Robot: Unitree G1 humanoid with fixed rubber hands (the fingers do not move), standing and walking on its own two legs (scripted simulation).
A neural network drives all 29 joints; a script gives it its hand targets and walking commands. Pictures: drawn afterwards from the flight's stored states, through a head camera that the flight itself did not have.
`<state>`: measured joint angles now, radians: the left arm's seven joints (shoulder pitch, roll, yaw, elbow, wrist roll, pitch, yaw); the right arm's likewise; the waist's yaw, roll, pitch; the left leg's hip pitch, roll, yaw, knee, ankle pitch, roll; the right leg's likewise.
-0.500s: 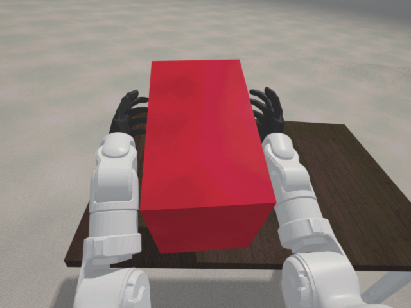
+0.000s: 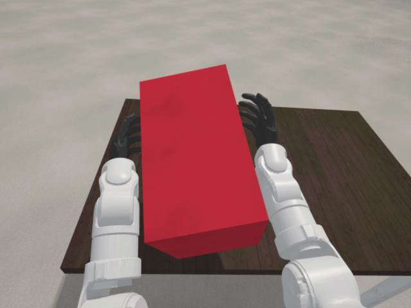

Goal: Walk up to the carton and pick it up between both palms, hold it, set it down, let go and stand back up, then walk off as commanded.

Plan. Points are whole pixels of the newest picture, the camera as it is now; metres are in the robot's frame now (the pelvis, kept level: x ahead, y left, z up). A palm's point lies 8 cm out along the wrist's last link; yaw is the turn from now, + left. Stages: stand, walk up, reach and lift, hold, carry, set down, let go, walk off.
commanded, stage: set down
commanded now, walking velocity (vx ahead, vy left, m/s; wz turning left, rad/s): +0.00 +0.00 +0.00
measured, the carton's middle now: (200, 165) +0.38 +0.00 +0.10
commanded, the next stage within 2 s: none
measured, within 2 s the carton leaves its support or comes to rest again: neither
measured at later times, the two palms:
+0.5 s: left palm (135, 164) +0.35 +0.13 +0.13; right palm (274, 152) +0.38 -0.14 +0.15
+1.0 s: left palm (135, 166) +0.37 +0.13 +0.11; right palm (263, 154) +0.41 -0.13 +0.11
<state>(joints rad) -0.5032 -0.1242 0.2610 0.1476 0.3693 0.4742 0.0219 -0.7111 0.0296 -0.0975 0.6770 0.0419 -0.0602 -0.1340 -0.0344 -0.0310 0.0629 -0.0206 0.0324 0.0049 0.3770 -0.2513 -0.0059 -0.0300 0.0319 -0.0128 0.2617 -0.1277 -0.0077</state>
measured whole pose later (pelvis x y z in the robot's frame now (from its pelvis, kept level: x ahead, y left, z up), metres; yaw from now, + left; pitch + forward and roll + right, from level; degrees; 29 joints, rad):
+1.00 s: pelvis +0.01 +0.00 +0.00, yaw +0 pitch -4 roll -1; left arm -0.54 -0.21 0.34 0.40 0.38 0.29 0.13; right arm -0.76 -0.04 -0.13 1.00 0.02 -0.16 -0.08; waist 0.00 0.01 0.07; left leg -0.04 0.03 0.00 0.37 -0.25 -0.01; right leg -0.06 0.03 -0.01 0.27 -0.14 -0.01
